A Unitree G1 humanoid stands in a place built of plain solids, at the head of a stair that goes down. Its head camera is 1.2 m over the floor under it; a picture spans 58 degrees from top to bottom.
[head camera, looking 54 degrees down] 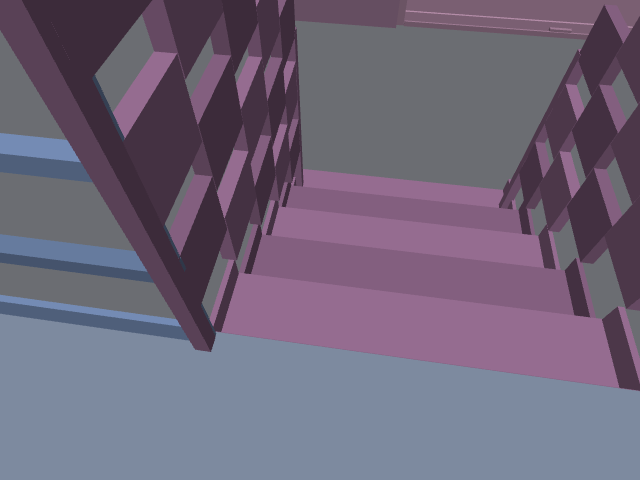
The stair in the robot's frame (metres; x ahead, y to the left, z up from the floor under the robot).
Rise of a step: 0.16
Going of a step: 0.30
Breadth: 1.32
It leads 8 degrees to the right of straight ahead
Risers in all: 6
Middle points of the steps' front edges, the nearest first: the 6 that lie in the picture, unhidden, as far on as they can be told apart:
0.45 -0.29 0.00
0.75 -0.33 -0.16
1.04 -0.38 -0.32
1.34 -0.42 -0.48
1.64 -0.47 -0.64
1.94 -0.51 -0.80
